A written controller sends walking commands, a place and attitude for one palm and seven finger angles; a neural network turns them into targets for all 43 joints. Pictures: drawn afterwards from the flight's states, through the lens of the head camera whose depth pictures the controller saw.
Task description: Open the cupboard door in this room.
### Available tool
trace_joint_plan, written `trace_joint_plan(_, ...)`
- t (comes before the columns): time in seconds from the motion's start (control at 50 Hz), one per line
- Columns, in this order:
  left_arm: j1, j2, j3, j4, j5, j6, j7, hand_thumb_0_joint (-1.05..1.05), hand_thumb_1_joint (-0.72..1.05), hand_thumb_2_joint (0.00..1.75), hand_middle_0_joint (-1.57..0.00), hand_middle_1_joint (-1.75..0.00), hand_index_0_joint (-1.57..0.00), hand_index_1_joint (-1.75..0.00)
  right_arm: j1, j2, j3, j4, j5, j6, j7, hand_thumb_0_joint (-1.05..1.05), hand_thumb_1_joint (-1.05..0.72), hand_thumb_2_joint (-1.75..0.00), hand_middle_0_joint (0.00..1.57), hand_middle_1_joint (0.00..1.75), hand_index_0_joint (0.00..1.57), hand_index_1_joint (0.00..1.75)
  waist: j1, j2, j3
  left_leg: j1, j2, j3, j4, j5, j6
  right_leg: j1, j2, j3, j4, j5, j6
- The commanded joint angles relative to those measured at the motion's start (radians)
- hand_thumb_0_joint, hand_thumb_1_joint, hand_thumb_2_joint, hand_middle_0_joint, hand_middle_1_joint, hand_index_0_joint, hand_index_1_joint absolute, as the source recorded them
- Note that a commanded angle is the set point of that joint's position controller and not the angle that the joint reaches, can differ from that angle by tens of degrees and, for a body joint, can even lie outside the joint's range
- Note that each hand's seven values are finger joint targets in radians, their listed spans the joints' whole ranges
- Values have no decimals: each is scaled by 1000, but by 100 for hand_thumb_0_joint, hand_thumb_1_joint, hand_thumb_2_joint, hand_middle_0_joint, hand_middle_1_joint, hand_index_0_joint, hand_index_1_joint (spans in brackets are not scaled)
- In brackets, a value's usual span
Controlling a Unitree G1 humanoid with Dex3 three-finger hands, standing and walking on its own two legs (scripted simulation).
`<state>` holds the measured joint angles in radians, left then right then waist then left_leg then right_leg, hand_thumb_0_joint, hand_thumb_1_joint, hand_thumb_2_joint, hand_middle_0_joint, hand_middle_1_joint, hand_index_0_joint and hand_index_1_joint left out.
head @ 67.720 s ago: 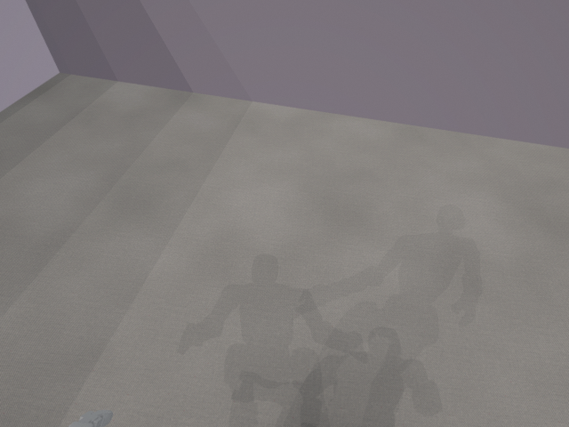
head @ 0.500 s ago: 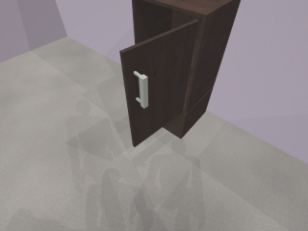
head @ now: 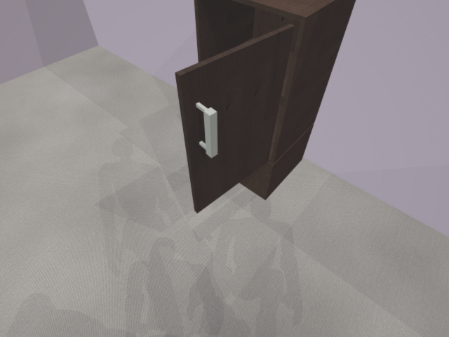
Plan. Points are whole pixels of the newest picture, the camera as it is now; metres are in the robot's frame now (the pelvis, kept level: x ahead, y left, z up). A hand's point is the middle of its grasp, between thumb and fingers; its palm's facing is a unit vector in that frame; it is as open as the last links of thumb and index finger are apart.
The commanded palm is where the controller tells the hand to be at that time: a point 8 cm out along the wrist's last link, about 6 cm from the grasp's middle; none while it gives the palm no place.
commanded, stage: look to check the result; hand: left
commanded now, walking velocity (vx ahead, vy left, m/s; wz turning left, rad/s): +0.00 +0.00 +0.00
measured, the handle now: (206, 130) +0.62 +0.09 -0.02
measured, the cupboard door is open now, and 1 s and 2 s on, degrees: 83 83 83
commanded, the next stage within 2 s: stand and wait in 0.30 s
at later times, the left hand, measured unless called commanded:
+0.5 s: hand out of the picture +0.02 +0.16 -0.18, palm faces +0.03 -0.98 -0.18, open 7.4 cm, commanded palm none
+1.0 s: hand out of the picture +0.02 +0.15 -0.17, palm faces +0.04 -0.98 -0.20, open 7.4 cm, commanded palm none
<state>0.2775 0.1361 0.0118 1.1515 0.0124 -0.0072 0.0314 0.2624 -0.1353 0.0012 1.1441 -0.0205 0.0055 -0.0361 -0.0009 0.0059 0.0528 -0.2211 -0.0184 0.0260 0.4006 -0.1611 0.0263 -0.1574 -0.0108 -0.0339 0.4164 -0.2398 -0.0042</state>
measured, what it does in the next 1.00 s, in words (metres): stands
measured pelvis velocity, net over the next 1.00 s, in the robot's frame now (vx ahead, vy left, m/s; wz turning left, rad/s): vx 0.03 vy -0.02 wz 0.00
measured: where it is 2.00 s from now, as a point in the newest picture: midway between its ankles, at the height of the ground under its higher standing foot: outside the picture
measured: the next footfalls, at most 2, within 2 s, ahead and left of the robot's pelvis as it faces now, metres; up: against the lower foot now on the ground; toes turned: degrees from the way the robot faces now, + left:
none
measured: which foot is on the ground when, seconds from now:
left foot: down 0.00-1.00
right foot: down 0.00-1.00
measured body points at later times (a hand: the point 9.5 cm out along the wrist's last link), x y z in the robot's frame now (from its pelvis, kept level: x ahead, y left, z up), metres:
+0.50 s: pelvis +0.02 -0.01 +0.00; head +0.04 -0.01 +0.45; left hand +0.02 +0.21 -0.16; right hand +0.02 -0.23 -0.16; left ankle +0.04 +0.10 -0.74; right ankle -0.01 -0.12 -0.74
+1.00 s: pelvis +0.03 -0.02 +0.00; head +0.04 -0.02 +0.45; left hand +0.02 +0.20 -0.16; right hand +0.04 -0.24 -0.16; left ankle +0.04 +0.10 -0.74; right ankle -0.01 -0.12 -0.74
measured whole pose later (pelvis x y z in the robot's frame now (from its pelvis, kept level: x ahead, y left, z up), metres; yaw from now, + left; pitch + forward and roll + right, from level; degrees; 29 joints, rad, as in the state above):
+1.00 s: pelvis +0.03 -0.02 +0.00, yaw +0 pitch -1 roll +0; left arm 0.26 0.15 0.01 1.16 0.01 -0.02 0.03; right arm 0.23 -0.16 0.01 1.16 -0.02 0.00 -0.04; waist 0.00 0.00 0.05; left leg -0.16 0.00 0.01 0.36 -0.18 0.00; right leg -0.08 0.02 -0.04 0.36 -0.26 -0.03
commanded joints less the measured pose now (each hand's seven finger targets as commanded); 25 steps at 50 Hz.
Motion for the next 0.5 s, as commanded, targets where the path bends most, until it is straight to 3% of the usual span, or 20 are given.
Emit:
trace_joint_plan(0.0, 65, 100, 12, -19, -3, -6, 5, 0, 90, 90, -20, -30, -20, -30, 60, -95, -16, -21, -2, -9, 0, 0, -90, -90, 20, 30, 20, 30, -5, 1, 25, 27, 106, -105, -87, -13, 7, -59, -87, 75, -94, 16, -32)
trace_joint_plan(0.48, 47, 115, 14, -12, -5, -13, 6, 0, 90, 90, -20, -30, -20, -30, 36, -110, -9, -7, 0, -18, -5, 0, -90, -90, 20, 30, 20, 30, -1, -2, 10, 73, 111, -96, -76, 133, 5, -3, -93, 75, -108, 123, -33)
